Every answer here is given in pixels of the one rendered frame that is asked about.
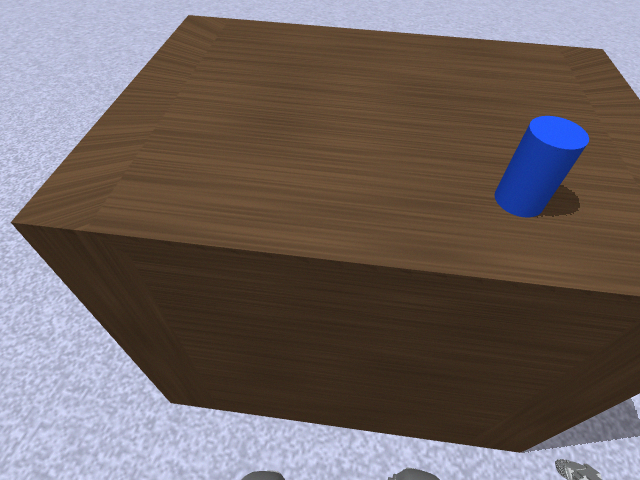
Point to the can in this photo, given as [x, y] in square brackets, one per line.
[548, 150]

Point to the right robot hand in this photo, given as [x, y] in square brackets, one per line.
[575, 471]

